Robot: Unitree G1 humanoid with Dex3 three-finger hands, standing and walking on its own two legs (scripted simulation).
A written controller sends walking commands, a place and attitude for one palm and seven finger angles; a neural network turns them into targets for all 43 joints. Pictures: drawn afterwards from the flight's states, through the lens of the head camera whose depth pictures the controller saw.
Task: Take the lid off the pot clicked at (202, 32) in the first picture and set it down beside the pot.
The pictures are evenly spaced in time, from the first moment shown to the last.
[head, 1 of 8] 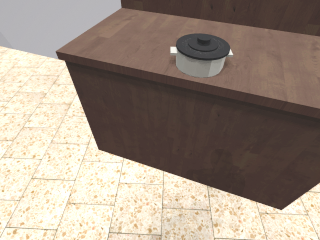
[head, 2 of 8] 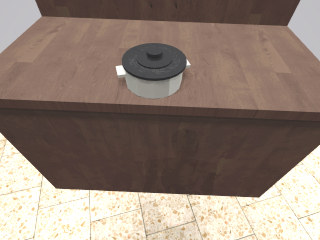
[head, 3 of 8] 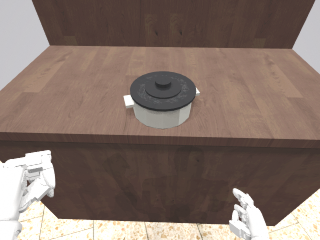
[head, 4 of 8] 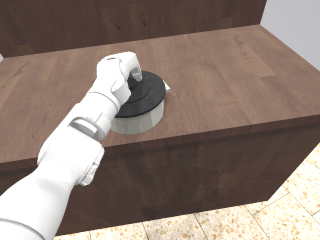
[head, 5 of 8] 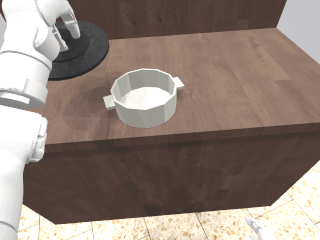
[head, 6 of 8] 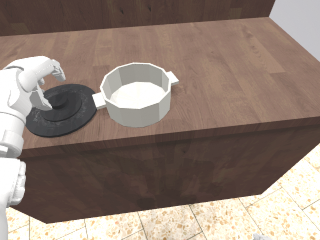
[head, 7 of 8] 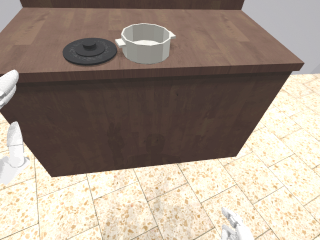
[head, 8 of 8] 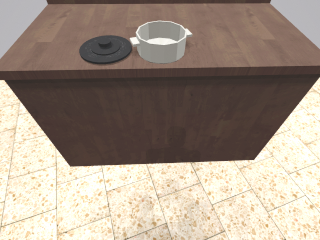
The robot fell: no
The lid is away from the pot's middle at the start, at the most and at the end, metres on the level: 0.00 0.24 0.23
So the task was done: yes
